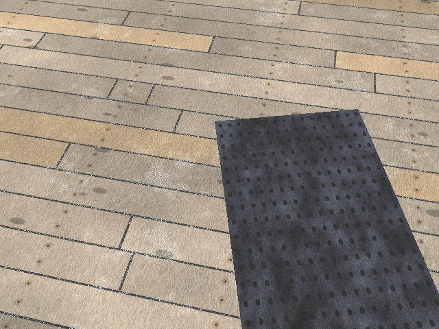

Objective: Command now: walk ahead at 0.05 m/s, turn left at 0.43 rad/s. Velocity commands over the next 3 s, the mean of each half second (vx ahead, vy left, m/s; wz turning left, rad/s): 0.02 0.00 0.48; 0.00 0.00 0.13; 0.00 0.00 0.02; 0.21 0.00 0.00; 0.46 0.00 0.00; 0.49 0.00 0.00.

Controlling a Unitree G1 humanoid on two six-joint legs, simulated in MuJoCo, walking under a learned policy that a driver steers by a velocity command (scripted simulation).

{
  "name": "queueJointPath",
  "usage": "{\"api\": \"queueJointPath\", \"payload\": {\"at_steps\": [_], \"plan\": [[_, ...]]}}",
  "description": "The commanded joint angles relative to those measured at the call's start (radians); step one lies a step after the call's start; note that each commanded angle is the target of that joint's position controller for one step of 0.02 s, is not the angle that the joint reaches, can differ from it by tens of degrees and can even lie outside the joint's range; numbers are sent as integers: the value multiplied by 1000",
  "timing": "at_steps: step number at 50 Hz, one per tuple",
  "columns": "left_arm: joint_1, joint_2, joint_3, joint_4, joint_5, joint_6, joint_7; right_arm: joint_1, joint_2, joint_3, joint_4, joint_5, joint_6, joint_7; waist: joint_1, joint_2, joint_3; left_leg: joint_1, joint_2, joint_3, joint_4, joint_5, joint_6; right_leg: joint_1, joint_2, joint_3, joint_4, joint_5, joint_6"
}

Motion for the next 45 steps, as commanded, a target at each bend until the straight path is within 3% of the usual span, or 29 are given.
{"api": "queueJointPath", "payload": {"at_steps": [1,2,3,4,5,6,7,10,14,18,20,21,22,23,24,25,26,27,30,33,36,39,40,41,42,43,44,45], "plan": [[116,112,37,-33,3,-27,-6,-62,-132,-29,-85,10,4,-16,76,97,-139,-16,172,-274,-94,-203,108,220,-34,-10,-206,120,-46],[136,191,54,-41,25,-25,1,-49,-89,-17,-99,6,2,-15,67,-50,-147,-134,103,-178,63,-315,50,295,-220,159,-271,93,-126],[98,241,68,-42,55,-19,-2,-55,-83,-18,-127,8,-9,-13,44,-299,-105,-232,-33,31,295,-455,2,218,-382,376,-346,199,-263],[39,185,51,-76,64,-24,0,-9,-158,-42,-104,-6,-15,-11,34,-237,-113,-222,26,10,520,-487,-30,179,-423,373,-337,289,-308],[-17,140,37,-91,48,-28,4,32,-181,-57,-75,2,-10,-8,8,-170,-106,-216,33,7,614,-440,-45,167,-372,278,-312,336,-276],[-58,124,32,-100,28,-29,6,66,-165,-58,-50,2,5,-14,-7,-133,-96,-228,40,22,673,-391,-66,179,-314,186,-290,354,-235],[-65,115,27,-98,13,-30,6,71,-148,-55,-48,-2,17,-17,3,-131,-82,-260,49,26,723,-349,-86,198,-299,141,-276,401,-225],[-17,124,29,-79,15,-17,10,1,-99,-35,-96,9,26,-8,44,-154,-73,-282,78,89,655,-284,-124,248,-266,34,-268,486,-240],[12,173,48,-68,13,0,10,-63,-76,-16,-156,6,24,15,85,-185,-116,-182,121,140,438,-290,-125,299,-303,-9,-251,507,-257],[5,205,62,-59,-6,1,-9,-47,-105,-25,-178,6,33,30,78,-205,-123,-54,107,204,262,-273,-80,277,-335,-39,-217,531,-249],[-13,202,61,-47,-30,-3,-14,7,-97,-29,-164,1,36,34,36,-189,-123,69,81,224,54,-144,-29,237,-319,-63,-144,513,-207],[24,176,52,-24,-34,-8,-18,45,-113,-36,-151,-4,35,28,21,-147,-133,190,70,200,-72,-5,6,176,-285,-101,-78,437,-151],[63,125,36,-19,-1,-14,-23,82,-189,-55,-153,-3,33,13,33,31,-185,394,211,4,-90,314,58,8,-211,-189,109,191,-57],[31,65,11,-70,39,-19,-25,65,-274,-64,-176,-24,28,4,41,293,-192,458,477,-299,-63,626,262,-250,-75,-214,334,-347,29],[-43,130,30,-69,19,-15,-16,95,-196,-42,-171,-48,6,11,-36,161,-243,384,497,-286,-80,565,354,-240,-85,-80,494,-395,37],[-48,152,39,-62,-6,-7,-14,54,-168,-29,-161,-49,-10,13,-10,128,-194,335,436,-191,-89,482,314,-241,-96,-61,538,-341,29],[-30,146,42,-41,-8,0,-8,1,-157,-28,-157,-36,-19,10,14,102,-164,312,374,-133,-97,375,258,-247,-102,-55,522,-274,25],[-21,152,46,-28,0,8,0,-38,-138,-20,-157,-22,-21,7,25,98,-139,292,351,-108,-102,343,226,-248,-106,-48,499,-214,30],[35,121,39,-3,1,13,1,-71,-101,0,-144,-26,-23,-2,60,100,-147,226,303,-41,-115,353,214,-137,-89,-58,430,-91,46],[10,89,21,0,1,13,-1,-71,-102,1,-121,-27,-25,-4,37,106,-137,226,293,-40,-121,252,210,-64,-94,-61,233,-64,44],[1,104,20,3,-4,11,-4,-62,-115,1,-93,-30,-22,0,20,116,-113,197,304,-80,-131,149,222,13,-84,-71,102,-73,36],[49,88,15,32,2,2,-10,-88,-86,17,-69,-17,-22,5,63,84,-87,141,271,-84,-112,33,177,153,-69,-90,-159,109,9],[54,100,13,36,16,-3,-12,-57,-67,24,-51,-19,-28,7,64,48,-92,109,244,-76,-107,-12,131,233,-91,-55,-227,246,-7],[62,142,17,32,22,-7,-10,-31,-54,30,-41,-36,-37,10,44,-14,-112,78,201,-41,-73,-73,83,300,-163,15,-216,416,-30],[33,196,32,51,9,-7,-12,16,-59,22,-34,-38,-42,16,-20,-131,-105,95,128,31,-90,-135,50,245,-161,-1,-156,342,-70],[14,134,21,44,5,-11,-20,-35,-79,23,-25,-42,-40,13,26,-110,-102,153,113,52,-67,-143,27,181,-136,-12,-176,220,-78],[11,106,12,50,13,-16,-23,-65,-86,18,-24,-35,-35,10,36,-94,-86,156,113,53,-53,-143,30,160,-125,-19,-190,173,-65],[5,108,11,58,18,-20,-23,-73,-70,21,-19,-31,-29,4,35,-92,-80,161,120,50,-48,-119,36,150,-117,-23,-195,177,-52]]}}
